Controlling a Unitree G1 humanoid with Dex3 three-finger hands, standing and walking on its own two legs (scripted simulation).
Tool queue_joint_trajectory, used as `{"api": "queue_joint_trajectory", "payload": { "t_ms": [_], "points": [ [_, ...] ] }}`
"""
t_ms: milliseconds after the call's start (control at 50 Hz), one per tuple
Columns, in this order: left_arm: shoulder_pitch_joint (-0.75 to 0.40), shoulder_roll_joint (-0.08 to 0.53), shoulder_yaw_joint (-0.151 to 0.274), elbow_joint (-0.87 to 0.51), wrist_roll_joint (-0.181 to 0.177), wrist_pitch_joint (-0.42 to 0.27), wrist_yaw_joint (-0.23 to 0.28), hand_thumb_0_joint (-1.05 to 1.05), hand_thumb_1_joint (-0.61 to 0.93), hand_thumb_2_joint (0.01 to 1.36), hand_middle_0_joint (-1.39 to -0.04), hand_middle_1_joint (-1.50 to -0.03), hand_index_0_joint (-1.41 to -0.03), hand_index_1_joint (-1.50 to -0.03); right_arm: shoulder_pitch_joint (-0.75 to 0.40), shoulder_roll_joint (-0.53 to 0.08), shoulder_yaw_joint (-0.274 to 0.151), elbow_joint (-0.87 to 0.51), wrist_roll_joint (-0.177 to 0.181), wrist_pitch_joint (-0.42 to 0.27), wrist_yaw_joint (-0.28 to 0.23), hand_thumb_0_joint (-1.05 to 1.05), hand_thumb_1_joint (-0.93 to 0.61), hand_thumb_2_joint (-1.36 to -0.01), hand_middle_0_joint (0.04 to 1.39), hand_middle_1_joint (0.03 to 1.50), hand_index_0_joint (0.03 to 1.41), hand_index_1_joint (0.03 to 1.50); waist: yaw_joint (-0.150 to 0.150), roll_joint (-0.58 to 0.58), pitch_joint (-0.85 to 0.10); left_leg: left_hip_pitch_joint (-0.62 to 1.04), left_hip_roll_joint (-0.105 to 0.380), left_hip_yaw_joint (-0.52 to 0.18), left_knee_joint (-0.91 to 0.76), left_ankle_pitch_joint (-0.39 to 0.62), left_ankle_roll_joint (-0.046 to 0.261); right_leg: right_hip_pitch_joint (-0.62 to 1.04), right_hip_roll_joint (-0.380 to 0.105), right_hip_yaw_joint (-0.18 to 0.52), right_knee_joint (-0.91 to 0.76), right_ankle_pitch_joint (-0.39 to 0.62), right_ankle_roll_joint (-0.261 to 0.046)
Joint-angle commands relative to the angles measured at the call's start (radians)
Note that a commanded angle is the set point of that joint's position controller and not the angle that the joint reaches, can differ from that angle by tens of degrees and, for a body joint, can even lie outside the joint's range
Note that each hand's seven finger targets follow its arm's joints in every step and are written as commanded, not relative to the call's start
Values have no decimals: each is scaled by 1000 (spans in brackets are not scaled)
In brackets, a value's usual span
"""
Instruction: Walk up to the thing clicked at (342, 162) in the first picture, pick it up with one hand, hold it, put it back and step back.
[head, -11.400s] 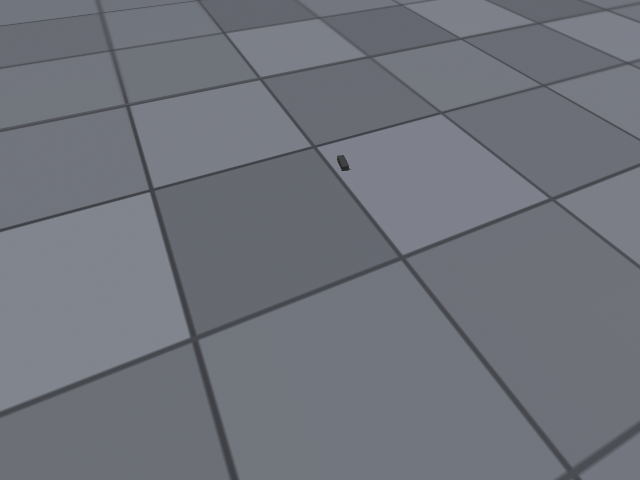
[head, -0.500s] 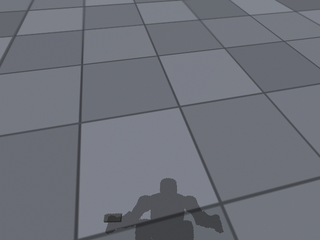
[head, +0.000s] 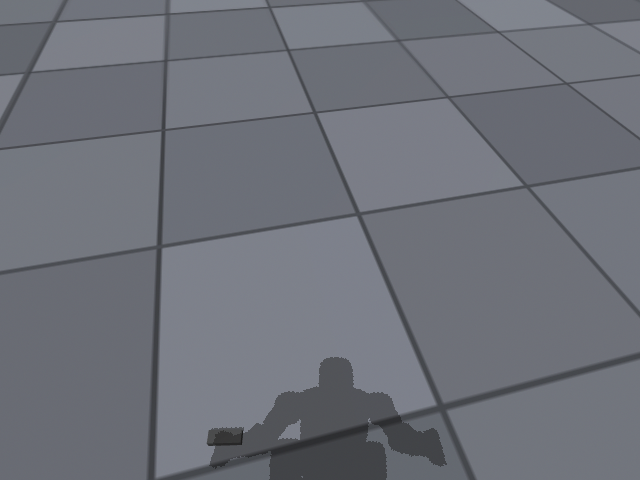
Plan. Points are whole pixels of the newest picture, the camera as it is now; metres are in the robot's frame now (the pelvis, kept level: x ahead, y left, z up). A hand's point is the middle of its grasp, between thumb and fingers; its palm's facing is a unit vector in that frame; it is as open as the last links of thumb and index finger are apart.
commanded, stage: walk up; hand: left
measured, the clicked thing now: (225, 437) +0.36 +0.28 -0.77
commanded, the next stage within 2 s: none
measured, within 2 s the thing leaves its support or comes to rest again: neither
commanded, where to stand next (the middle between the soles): -0.02 +0.02 m, yaw +2 degrees
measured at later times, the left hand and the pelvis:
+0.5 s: hand out of the picture +0.04 +0.29 -0.17, palm faces +0.03 -0.93 -0.36, open 7.3 cm; pelvis -0.04 +0.02 -0.01, yaw +2 degrees
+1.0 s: hand out of the picture +0.03 +0.27 -0.16, palm faces +0.03 -0.94 -0.34, open 7.3 cm; pelvis -0.04 +0.01 +0.00, yaw +1 degrees
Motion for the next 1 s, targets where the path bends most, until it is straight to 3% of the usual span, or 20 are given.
{"api": "queue_joint_trajectory", "payload": {
  "t_ms": [0, 80, 300, 340, 360, 400, 440, 480, 520, 560, 580, 600, 620, 640, 660, 700, 720, 760, 820, 980],
  "points": [
    [-41, 258, 77, -69, -2, -16, 27, 0, 900, 900, -200, -300, -200, -300, -29, -249, -72, -81, 6, 4, -6, 0, -900, -900, 200, 300, 200, 300, -4, 22, -61, 14, 104, -83, 43, 364, 48, -34, -106, 54, 29, 343, -42],
    [-42, 248, 81, -87, -1, -8, 32, 0, 900, 900, -200, -300, -200, -300, -28, -238, -84, -109, 5, 19, -2, 0, -900, -900, 200, 300, 200, 300, -5, 7, -120, 25, 101, -81, 78, 338, 56, -27, -114, 51, 62, 313, -58],
    [-117, 270, 102, -144, 17, 8, 25, 0, 900, 900, -200, -300, -200, -300, 15, -218, -100, -140, -11, 41, 19, 0, -900, -900, 200, 300, 200, 300, -24, -107, -43, -24, 34, -78, 188, -36, 52, -226, -194, 132, 30, -14, -134],
    [-117, 265, 102, -153, 17, 12, 23, 0, 900, 900, -200, -300, -200, -300, 25, -230, -104, -147, -16, 37, 23, 0, -900, -900, 200, 300, 200, 300, -26, -75, -32, -52, 57, -119, 137, -45, 65, -233, -164, 114, 76, -68, -117],
    [-107, 247, 99, -148, 11, 15, 21, 0, 900, 900, -200, -300, -200, -300, 5, -245, -104, -154, -16, 33, 24, 0, -900, -900, 200, 300, 200, 300, -17, -7, -14, -109, 97, -187, 49, -36, 83, -213, -104, 74, 130, -115, -89],
    [-41, 199, 84, -130, -3, 26, 19, 0, 900, 900, -200, -300, -200, -300, -46, -275, -109, -177, -23, 25, 21, 0, -900, -900, 200, 300, 200, 300, 6, 136, -16, -210, 202, -332, -96, -120, 161, -131, 30, 6, 330, -229, -56],
    [18, 212, 94, -121, -7, 34, 19, 0, 900, 900, -200, -300, -200, -300, -63, -285, -112, -203, -34, 21, 15, 0, -900, -900, 200, 300, 200, 300, 10, 168, -13, -246, 243, -385, -129, -219, 207, -142, 41, 57, 489, -354, -58],
    [42, 212, 94, -122, -10, 30, 21, 0, 900, 900, -200, -300, -200, -300, -79, -275, -111, -223, -37, 20, 10, 0, -900, -900, 200, 300, 200, 300, 12, 176, -32, -205, 218, -311, -97, -163, 203, -184, 36, 80, 521, -344, -65],
    [60, 203, 88, -116, -9, 20, 25, 0, 900, 900, -200, -300, -200, -300, -81, -251, -105, -223, -31, 16, 6, 0, -900, -900, 200, 300, 200, 300, 18, 170, -97, -94, 204, -267, -25, -41, 187, -189, 14, 51, 374, -284, -56],
    [90, 181, 83, -103, -2, 2, 26, 0, 900, 900, -200, -300, -200, -300, -68, -217, -91, -219, -18, 19, 7, 0, -900, -900, 200, 300, 200, 300, 34, 141, -158, 14, 168, -209, 84, 65, 144, -119, 3, 19, 81, -134, -44],
    [88, 184, 83, -98, 7, -9, 31, 0, 900, 900, -200, -300, -200, -300, -58, -195, -82, -213, -4, 21, 8, 0, -900, -900, 200, 300, 200, 300, 40, 102, -181, 12, 155, -180, 140, 163, 111, -44, -23, 64, -23, 14, -45],
    [66, 215, 90, -106, 16, -18, 37, 0, 900, 900, -200, -300, -200, -300, -41, -183, -74, -212, 7, 20, 8, 0, -900, -900, 200, 300, 200, 300, 28, 43, -183, -29, 118, -154, 174, 195, 83, 6, -62, 135, -23, 136, -61],
    [41, 236, 91, -116, 27, -25, 41, 0, 900, 900, -200, -300, -200, -300, -34, -164, -66, -217, 15, 18, 9, 0, -900, -900, 200, 300, 200, 300, 11, -29, -167, -87, 66, -119, 202, 149, 52, 24, -146, 237, -35, 242, -83],
    [-30, 263, 91, -130, 24, -28, 38, 0, 900, 900, -200, -300, -200, -300, -26, -157, -62, -205, 14, 21, 11, 0, -900, -900, 200, 300, 200, 300, -13, -54, -100, -106, 12, -93, 142, -24, 26, -54, -199, 276, -46, 168, -123],
    [-94, 299, 90, -147, 27, -25, 31, 0, 900, 900, -200, -300, -200, -300, 3, -177, -74, -185, 9, 26, 8, 0, -900, -900, 200, 300, 200, 300, -39, -109, -75, -16, 8, -76, 172, -179, 23, -186, -236, 284, -25, 72, -159],
    [-94, 242, 75, -148, 18, -24, 23, 0, 900, 900, -200, -300, -200, -300, -8, -194, -79, -168, 1, 19, 8, 0, -900, -900, 200, 300, 200, 300, -40, -95, -8, 34, 43, -106, 103, -101, 30, -255, -177, 198, -38, 5, -105],
    [-71, 227, 72, -137, 11, -27, 22, 0, 900, 900, -200, -300, -200, -300, -36, -200, -75, -167, 5, 11, 10, 0, -900, -900, 200, 300, 200, 300, -28, -81, -12, 46, 62, -123, 68, 30, 43, -226, -132, 153, -45, 32, -71],
    [-32, 221, 72, -115, 7, -31, 20, 0, 900, 900, -200, -300, -200, -300, -50, -186, -64, -168, 1, 1, 13, 0, -900, -900, 200, 300, 200, 300, -6, -83, -62, 80, 84, -129, 70, 184, 58, -167, -106, 126, -21, 171, -49],
    [-39, 221, 73, -106, 4, -28, 19, 0, 900, 900, -200, -300, -200, -300, -34, -189, -62, -144, 1, 1, 9, 0, -900, -900, 200, 300, 200, 300, -11, -68, -24, 53, 79, -127, 45, 81, 42, -175, -117, 144, -76, 26, -49],
    [-39, 214, 66, -81, 1, -25, 20, 0, 900, 900, -200, -300, -200, -300, -53, -193, -54, -108, -1, -11, 2, 0, -900, -900, 200, 300, 200, 300, 1, 24, -50, 27, 100, -139, -13, 139, 45, -84, -95, 113, -61, 105, -51]
  ]
}}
